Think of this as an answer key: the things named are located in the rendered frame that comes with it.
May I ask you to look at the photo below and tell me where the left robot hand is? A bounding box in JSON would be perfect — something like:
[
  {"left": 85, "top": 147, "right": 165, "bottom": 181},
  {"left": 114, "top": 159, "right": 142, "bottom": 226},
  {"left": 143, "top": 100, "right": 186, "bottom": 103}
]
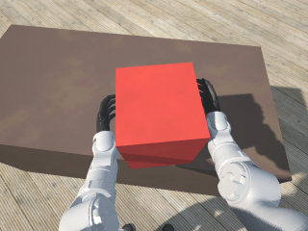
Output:
[{"left": 96, "top": 94, "right": 116, "bottom": 133}]

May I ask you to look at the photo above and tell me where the robot left upper arm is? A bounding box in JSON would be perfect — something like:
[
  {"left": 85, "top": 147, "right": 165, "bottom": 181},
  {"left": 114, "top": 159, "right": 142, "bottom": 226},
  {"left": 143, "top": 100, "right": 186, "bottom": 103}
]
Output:
[{"left": 59, "top": 195, "right": 120, "bottom": 231}]

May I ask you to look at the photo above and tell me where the right robot hand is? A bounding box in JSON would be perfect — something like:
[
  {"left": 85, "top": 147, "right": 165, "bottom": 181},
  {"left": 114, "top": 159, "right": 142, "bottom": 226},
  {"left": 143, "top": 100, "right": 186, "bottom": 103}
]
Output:
[{"left": 196, "top": 78, "right": 221, "bottom": 115}]

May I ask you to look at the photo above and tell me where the pedestal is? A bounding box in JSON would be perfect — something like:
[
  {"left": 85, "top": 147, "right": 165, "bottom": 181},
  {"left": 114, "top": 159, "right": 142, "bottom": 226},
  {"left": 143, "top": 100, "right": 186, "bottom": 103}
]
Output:
[{"left": 0, "top": 24, "right": 293, "bottom": 197}]

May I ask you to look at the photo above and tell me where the left robot forearm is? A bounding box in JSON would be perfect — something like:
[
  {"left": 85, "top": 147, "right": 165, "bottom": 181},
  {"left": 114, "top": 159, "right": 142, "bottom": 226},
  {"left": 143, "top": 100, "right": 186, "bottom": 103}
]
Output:
[{"left": 59, "top": 131, "right": 119, "bottom": 231}]

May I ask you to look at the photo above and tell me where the right robot forearm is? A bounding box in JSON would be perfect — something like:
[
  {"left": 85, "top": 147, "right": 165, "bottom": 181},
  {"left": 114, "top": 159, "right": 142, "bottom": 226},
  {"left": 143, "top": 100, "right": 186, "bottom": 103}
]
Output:
[{"left": 205, "top": 111, "right": 281, "bottom": 198}]

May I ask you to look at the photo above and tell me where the carton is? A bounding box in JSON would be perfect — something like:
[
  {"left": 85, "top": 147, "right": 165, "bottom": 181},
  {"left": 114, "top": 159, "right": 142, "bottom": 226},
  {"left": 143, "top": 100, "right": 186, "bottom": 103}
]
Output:
[{"left": 115, "top": 62, "right": 211, "bottom": 169}]

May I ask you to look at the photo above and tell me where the robot right upper arm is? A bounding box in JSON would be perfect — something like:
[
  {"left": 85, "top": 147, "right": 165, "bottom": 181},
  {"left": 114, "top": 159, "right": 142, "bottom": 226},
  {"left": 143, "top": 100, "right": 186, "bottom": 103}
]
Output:
[{"left": 218, "top": 162, "right": 308, "bottom": 231}]

